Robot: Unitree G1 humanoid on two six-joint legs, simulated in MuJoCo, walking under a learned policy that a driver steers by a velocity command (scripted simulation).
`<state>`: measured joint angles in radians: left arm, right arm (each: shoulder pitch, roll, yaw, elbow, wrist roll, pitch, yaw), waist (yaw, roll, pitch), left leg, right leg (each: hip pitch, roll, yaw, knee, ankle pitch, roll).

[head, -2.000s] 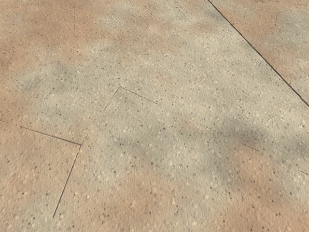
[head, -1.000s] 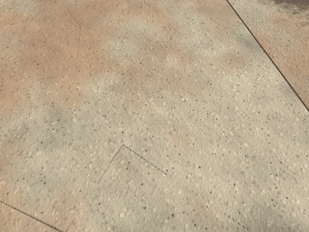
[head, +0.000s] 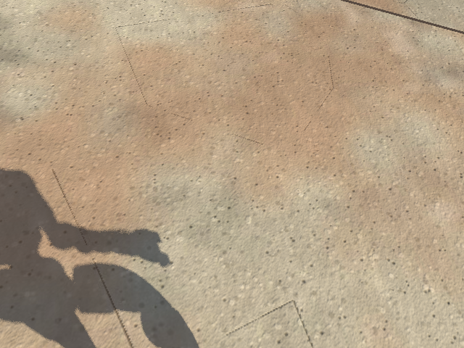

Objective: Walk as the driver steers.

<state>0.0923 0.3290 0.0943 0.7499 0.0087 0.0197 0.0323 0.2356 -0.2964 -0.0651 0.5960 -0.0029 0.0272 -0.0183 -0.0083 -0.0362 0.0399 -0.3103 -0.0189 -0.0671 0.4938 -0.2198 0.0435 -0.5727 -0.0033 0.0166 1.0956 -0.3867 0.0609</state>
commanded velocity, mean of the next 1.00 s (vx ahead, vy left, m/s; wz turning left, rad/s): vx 0.01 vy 0.00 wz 0.42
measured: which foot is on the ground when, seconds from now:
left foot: down 0.00-0.30, up 0.32-0.68, down 0.70-1.00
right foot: up 0.00-0.28, down 0.30-0.70, up 0.72-1.00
